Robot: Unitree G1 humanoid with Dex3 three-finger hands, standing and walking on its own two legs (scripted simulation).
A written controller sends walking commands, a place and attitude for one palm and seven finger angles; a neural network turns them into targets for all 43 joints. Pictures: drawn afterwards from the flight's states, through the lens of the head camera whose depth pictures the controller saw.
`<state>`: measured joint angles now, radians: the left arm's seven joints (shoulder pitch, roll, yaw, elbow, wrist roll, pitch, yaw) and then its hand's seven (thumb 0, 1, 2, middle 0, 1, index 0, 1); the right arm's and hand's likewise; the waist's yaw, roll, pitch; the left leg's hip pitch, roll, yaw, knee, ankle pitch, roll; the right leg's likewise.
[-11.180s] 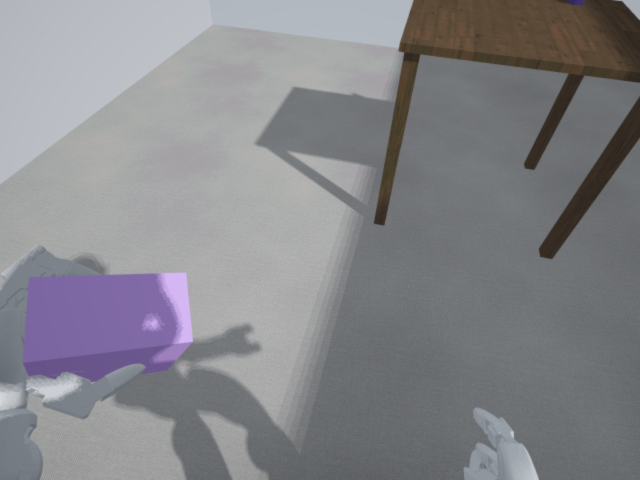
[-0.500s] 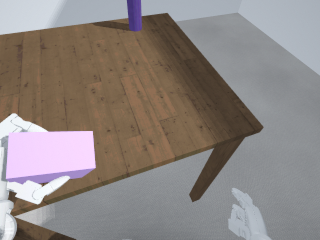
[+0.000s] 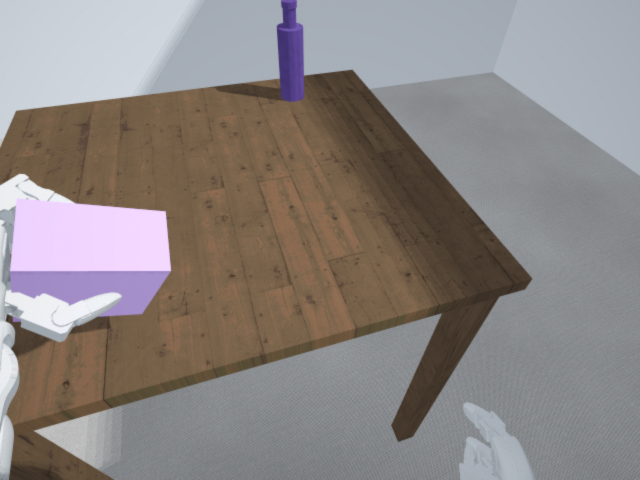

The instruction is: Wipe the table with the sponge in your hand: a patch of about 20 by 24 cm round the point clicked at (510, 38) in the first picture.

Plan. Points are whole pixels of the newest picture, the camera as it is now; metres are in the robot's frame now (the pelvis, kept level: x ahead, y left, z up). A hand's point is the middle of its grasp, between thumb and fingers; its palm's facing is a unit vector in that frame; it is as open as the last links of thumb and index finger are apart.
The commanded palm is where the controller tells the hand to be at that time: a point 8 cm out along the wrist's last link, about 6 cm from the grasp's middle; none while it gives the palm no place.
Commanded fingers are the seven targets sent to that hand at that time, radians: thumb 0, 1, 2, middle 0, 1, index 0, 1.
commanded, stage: turn the palm down, sponge in hand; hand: left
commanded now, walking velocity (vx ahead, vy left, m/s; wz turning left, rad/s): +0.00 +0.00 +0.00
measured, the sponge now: (112, 266) +0.26 +0.25 +0.17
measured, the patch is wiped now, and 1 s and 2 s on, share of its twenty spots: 0.00 0.00 0.00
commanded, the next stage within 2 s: none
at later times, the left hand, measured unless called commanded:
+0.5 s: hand (117, 302) +0.23 +0.24 +0.15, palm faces +0.21 -0.54 -0.82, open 10.5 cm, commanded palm +0.18 +0.26 +0.22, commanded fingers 0.00 0.10 1.30 -1.20 -1.60 -1.20 -1.60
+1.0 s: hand (120, 280) +0.24 +0.22 +0.19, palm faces +0.21 -0.33 -0.92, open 10.5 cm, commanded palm +0.20 +0.27 +0.25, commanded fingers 0.00 0.10 1.30 -1.20 -1.60 -1.20 -1.60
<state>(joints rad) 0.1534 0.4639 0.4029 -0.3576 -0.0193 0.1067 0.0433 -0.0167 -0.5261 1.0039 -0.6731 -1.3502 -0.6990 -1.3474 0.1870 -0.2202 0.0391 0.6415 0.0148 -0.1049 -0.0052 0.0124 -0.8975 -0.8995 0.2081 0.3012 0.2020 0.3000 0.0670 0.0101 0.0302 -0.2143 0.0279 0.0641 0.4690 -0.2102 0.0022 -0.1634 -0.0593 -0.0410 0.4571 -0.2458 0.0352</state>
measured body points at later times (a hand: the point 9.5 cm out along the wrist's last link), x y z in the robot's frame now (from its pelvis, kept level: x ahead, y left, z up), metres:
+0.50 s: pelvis +0.01 -0.05 +0.00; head +0.01 -0.10 +0.44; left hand +0.21 +0.26 +0.20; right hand +0.22 -0.26 -0.10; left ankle +0.03 +0.11 -0.74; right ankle +0.00 -0.14 -0.74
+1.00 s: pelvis +0.03 -0.02 +0.00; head +0.04 -0.07 +0.44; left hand +0.22 +0.24 +0.24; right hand +0.27 -0.23 -0.08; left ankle +0.03 +0.11 -0.74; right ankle +0.00 -0.14 -0.74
